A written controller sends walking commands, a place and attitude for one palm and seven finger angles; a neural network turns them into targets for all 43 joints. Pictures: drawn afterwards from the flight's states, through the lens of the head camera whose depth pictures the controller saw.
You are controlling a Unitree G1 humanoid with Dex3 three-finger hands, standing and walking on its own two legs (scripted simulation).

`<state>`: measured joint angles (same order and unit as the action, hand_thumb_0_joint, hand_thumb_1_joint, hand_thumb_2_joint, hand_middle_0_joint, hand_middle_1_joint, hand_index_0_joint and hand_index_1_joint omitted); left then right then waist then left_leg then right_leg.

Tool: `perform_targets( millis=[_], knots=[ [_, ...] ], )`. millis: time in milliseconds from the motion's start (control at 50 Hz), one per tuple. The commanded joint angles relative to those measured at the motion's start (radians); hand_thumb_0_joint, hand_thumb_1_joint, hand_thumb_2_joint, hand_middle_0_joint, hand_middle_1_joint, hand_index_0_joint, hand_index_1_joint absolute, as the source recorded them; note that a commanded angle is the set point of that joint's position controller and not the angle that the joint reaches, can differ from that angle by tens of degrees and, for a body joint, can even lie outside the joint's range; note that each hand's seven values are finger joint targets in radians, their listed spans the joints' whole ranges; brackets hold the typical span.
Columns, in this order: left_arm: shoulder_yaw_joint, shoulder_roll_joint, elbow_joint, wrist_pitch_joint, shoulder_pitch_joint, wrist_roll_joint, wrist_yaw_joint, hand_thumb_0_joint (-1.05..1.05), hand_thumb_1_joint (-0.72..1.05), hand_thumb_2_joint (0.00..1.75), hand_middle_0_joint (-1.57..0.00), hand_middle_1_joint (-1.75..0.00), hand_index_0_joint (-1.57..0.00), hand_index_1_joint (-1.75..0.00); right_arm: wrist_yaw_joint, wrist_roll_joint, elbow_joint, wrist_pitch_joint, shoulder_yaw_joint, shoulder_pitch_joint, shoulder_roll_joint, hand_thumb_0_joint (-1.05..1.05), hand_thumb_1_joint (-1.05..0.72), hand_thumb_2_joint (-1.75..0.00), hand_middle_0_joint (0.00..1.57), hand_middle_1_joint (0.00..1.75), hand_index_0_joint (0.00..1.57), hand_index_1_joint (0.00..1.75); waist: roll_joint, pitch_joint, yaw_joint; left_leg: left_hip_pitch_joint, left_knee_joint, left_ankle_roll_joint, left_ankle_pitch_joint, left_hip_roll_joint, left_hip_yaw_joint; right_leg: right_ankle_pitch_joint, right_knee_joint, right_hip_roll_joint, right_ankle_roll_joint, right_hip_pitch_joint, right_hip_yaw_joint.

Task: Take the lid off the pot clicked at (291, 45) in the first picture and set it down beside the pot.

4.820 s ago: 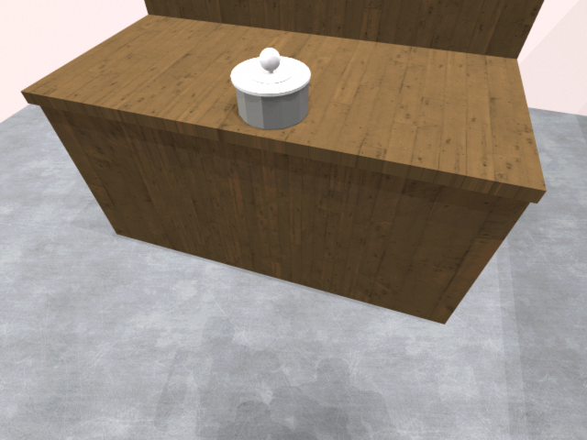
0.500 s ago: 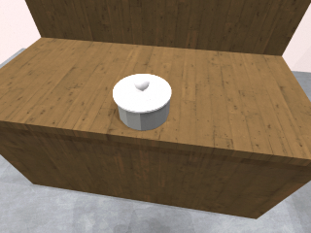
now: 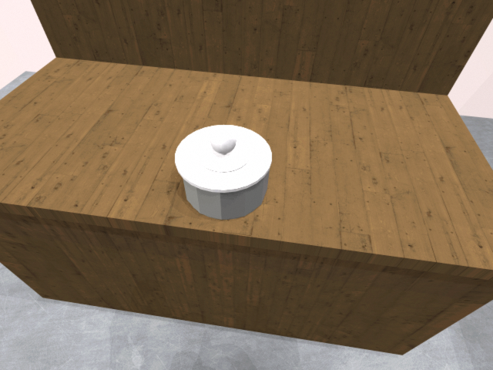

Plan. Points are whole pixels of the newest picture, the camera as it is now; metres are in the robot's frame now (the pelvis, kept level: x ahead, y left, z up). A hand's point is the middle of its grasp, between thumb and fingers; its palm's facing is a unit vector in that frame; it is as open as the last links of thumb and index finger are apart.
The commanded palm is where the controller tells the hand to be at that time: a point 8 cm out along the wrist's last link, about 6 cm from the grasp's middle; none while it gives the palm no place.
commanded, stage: look again from close up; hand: left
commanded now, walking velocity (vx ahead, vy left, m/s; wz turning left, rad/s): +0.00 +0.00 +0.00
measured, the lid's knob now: (223, 140) +0.52 +0.08 +0.09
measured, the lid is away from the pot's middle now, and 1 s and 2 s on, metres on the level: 0.00 0.00 0.00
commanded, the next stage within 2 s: lift the closed hand beside the body in 0.60 s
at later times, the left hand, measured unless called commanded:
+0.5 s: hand out of the picture +0.00 +0.16 -0.18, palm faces +0.03 -0.99 -0.16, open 7.4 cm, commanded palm none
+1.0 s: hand (143, 359) +0.15 +0.17 -0.06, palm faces +0.16 -0.96 -0.24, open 5.7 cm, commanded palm +0.10 +0.23 -0.03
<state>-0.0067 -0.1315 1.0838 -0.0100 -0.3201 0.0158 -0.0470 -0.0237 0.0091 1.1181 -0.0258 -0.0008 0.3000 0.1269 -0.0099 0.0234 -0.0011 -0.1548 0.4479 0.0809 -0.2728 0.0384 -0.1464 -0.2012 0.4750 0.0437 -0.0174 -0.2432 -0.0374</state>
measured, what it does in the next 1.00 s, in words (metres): stands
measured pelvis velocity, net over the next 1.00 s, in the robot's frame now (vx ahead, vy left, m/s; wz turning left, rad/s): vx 0.01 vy -0.01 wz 0.03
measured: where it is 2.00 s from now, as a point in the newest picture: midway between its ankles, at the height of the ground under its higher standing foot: outside the picture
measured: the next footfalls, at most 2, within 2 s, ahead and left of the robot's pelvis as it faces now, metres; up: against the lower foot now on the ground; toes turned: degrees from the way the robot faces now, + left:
none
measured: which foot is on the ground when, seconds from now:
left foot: down 0.00-1.00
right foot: down 0.00-1.00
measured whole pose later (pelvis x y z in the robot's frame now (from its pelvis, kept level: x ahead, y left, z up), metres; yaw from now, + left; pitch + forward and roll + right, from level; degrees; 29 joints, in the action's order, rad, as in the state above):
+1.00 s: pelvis +0.01 -0.01 +0.00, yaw +2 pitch -2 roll +0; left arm 0.00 -0.16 0.21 -0.03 -0.48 0.01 -0.09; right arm 0.02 -0.02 0.72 -0.21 0.03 0.22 0.25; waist 0.02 -0.03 0.00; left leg -0.17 0.49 0.07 -0.30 0.04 -0.11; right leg -0.24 0.52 0.05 -0.01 -0.24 -0.07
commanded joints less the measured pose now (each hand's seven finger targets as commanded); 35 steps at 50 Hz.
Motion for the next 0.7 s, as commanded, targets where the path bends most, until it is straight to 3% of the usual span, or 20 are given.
perform_targets(
  millis=[0, 40, 80, 180, 260, 340, 360, 440, 560, 640, 660, 680],
  knots=[
    [0.009, -0.084, -0.02, -0.011, -0.074, -0.002, -0.001, 0.0, 0.9, 0.9, -0.2, -0.3, -0.2, -0.3, -0.006, -0.002, -0.026, -0.011, 0.019, 0.05, 0.088, 0.0, -0.9, -0.9, 0.2, 0.3, 0.2, 0.3, 0.008, 0.057, 0.003, -0.042, -0.131, -0.035, 0.102, -0.162, 0.174, 0.106, -0.061, 0.076, 0.059, -0.007, 0.088],
    [0.009, -0.083, -0.017, -0.012, -0.071, -0.002, -0.001, 0.0, 0.9, 0.9, -0.2, -0.3, -0.2, -0.3, -0.006, -0.002, -0.021, -0.012, 0.018, 0.055, 0.087, 0.0, -0.9, -0.9, 0.2, 0.3, 0.2, 0.3, 0.015, 0.047, 0.002, -0.032, -0.131, -0.034, 0.115, -0.161, 0.172, 0.12, -0.061, 0.076, 0.059, 0.001, 0.09],
    [0.009, -0.085, -0.014, -0.011, -0.069, -0.002, -0.001, 0.0, 0.9, 0.9, -0.2, -0.3, -0.2, -0.3, -0.007, -0.003, -0.019, -0.011, 0.02, 0.053, 0.092, 0.0, -0.9, -0.9, 0.2, 0.3, 0.2, 0.3, -0.015, 0.05, 0.002, -0.027, -0.129, -0.034, 0.12, -0.164, 0.171, 0.119, -0.064, 0.077, 0.058, 0.0, 0.089],
    [0.01, -0.084, -0.006, -0.01, -0.071, -0.002, -0.001, 0.0, 0.9, 0.9, -0.2, -0.3, -0.2, -0.3, -0.008, -0.002, -0.012, -0.013, 0.019, 0.053, 0.089, 0.0, -0.9, -0.9, 0.2, 0.3, 0.2, 0.3, 0.018, 0.045, 0.005, -0.011, -0.134, -0.032, 0.147, -0.166, 0.168, 0.125, -0.064, 0.076, 0.055, 0.005, 0.085],
    [0.009, -0.087, 0.001, -0.011, -0.072, -0.003, -0.001, 0.0, 0.9, 0.9, -0.2, -0.3, -0.2, -0.3, -0.01, -0.003, -0.005, -0.014, 0.017, 0.062, 0.085, 0.0, -0.9, -0.9, 0.2, 0.3, 0.2, 0.3, -0.008, 0.039, 0.004, 0.004, -0.13, -0.03, 0.178, -0.17, 0.167, 0.141, -0.066, 0.073, 0.055, 0.012, 0.085],
    [0.008, -0.075, 0.007, -0.009, -0.074, -0.002, -0.002, 0.0, 0.9, 0.9, -0.2, -0.3, -0.2, -0.3, -0.01, -0.002, 0.002, -0.011, 0.016, 0.066, 0.082, 0.0, -0.9, -0.9, 0.2, 0.3, 0.2, 0.3, 0.014, 0.066, 0.002, -0.008, -0.144, -0.033, 0.124, -0.166, 0.166, 0.106, -0.072, 0.074, 0.053, -0.003, 0.088],
    [0.008, -0.08, 0.008, -0.01, -0.079, -0.002, -0.001, 0.0, 0.9, 0.9, -0.2, -0.3, -0.2, -0.3, -0.01, -0.003, 0.001, -0.012, 0.017, 0.063, 0.079, 0.0, -0.9, -0.9, 0.2, 0.3, 0.2, 0.3, -0.006, 0.064, 0.007, -0.01, -0.142, -0.028, 0.131, -0.168, 0.169, 0.116, -0.076, 0.073, 0.053, 0.003, 0.085],
    [0.007, -0.072, 0.014, -0.011, -0.083, -0.003, -0.002, 0.0, 0.9, 0.9, -0.2, -0.3, -0.2, -0.3, -0.012, -0.002, 0.009, -0.014, 0.015, 0.074, 0.078, 0.0, -0.9, -0.9, 0.2, 0.3, 0.2, 0.3, 0.016, 0.051, 0.003, 0.01, -0.141, -0.03, 0.154, -0.167, 0.166, 0.122, -0.069, 0.075, 0.053, 0.003, 0.09],
    [0.006, -0.073, 0.017, -0.011, -0.09, -0.002, -0.001, 0.0, 0.9, 0.9, -0.2, -0.3, -0.2, -0.3, -0.012, -0.004, 0.012, -0.014, 0.014, 0.08, 0.07, 0.0, -0.9, -0.9, 0.2, 0.3, 0.2, 0.3, -0.01, 0.064, 0.006, -0.007, -0.14, -0.026, 0.142, -0.168, 0.165, 0.124, -0.077, 0.072, 0.051, 0.009, 0.084],
    [0.006, -0.06, 0.023, -0.012, -0.098, -0.001, -0.003, 0.0, 0.9, 0.9, -0.2, -0.3, -0.2, -0.3, -0.013, -0.003, 0.019, -0.016, 0.014, 0.089, 0.065, 0.0, -0.9, -0.9, 0.2, 0.3, 0.2, 0.3, 0.013, 0.057, 0.005, 0.006, -0.14, -0.028, 0.156, -0.166, 0.163, 0.126, -0.073, 0.076, 0.051, 0.006, 0.087],
    [0.006, -0.066, 0.022, -0.011, -0.098, -0.002, -0.003, 0.0, 0.9, 0.9, -0.2, -0.3, -0.2, -0.3, -0.013, -0.004, 0.02, -0.015, 0.014, 0.089, 0.062, 0.0, -0.9, -0.9, 0.2, 0.3, 0.2, 0.3, -0.01, 0.061, 0.007, -0.004, -0.137, -0.024, 0.157, -0.168, 0.167, 0.129, -0.078, 0.073, 0.05, 0.014, 0.082],
    [-0.001, -0.099, 0.048, -0.016, -0.097, 0.013, -0.037, 0.0, 0.9, 0.9, -0.2, -0.3, -0.2, -0.3, -0.008, -0.012, -0.067, -0.016, 0.011, 0.016, 0.138, 0.0, -0.9, -0.9, 0.2, 0.3, 0.2, 0.3, 0.012, 0.11, 0.006, -0.087, 0.013, -0.059, 0.506, -0.194, 0.146, 0.288, -0.018, 0.09, 0.03, -0.021, 0.072]
  ],
)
